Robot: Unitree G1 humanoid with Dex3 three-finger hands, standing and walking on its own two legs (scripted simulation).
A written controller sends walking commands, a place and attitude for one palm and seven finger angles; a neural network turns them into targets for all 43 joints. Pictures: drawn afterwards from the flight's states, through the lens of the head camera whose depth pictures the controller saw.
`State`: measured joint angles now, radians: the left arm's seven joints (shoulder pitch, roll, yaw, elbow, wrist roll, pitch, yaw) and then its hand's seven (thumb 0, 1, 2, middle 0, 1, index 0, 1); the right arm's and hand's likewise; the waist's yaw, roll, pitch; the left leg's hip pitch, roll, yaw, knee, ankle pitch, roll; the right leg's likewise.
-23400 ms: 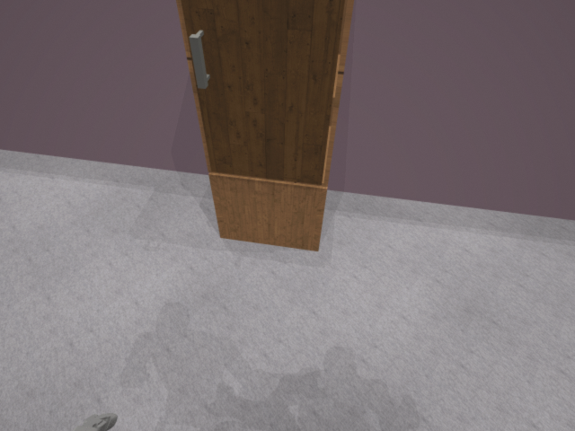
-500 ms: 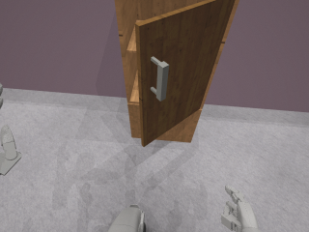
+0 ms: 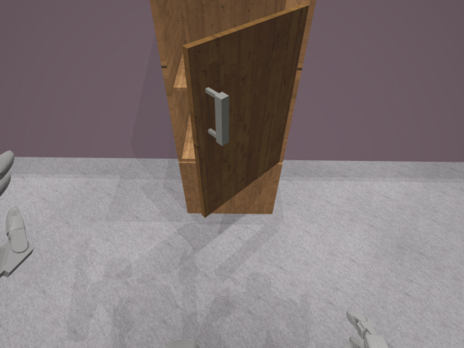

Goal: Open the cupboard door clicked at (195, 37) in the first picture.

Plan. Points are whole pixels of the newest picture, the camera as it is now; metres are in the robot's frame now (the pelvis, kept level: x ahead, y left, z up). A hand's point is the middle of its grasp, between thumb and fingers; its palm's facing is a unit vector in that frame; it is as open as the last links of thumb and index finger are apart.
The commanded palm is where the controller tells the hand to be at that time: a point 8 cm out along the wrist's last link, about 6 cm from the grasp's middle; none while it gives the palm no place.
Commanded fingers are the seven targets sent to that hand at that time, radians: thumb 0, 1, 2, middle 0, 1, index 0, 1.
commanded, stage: stop stepping back and stand still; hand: left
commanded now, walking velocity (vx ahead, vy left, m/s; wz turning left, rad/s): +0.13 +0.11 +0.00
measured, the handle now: (216, 116) +0.61 +0.08 +0.07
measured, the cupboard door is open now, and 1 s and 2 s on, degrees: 44 44 44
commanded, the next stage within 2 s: let the arm hang, fingers relaxed in 0.12 s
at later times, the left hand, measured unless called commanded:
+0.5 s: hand out of the picture +0.05 +0.19 -0.15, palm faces +0.07 -0.98 -0.20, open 7.4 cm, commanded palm none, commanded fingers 0.00 0.90 0.90 -0.20 -0.30 -0.20 -0.30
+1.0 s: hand out of the picture -0.04 +0.26 -0.16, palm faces +0.11 -0.94 -0.31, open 7.4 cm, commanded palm none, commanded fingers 0.00 0.90 0.90 -0.20 -0.30 -0.20 -0.30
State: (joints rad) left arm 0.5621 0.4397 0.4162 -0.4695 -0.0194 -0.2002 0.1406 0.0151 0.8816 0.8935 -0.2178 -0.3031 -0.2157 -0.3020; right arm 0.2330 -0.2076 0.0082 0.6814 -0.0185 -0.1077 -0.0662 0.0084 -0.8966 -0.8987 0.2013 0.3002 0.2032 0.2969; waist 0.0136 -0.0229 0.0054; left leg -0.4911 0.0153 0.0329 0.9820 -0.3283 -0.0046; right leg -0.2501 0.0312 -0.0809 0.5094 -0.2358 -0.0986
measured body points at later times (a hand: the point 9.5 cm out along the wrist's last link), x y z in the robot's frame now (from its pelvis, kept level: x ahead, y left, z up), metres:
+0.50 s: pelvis -0.01 +0.01 -0.01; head -0.01 +0.00 +0.44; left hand +0.05 +0.24 -0.14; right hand +0.11 -0.21 -0.15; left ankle +0.00 +0.14 -0.74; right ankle +0.02 -0.07 -0.74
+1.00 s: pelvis -0.03 +0.04 +0.01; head -0.02 +0.02 +0.45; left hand -0.05 +0.31 -0.13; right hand +0.01 -0.20 -0.16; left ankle +0.00 +0.14 -0.74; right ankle +0.02 -0.07 -0.74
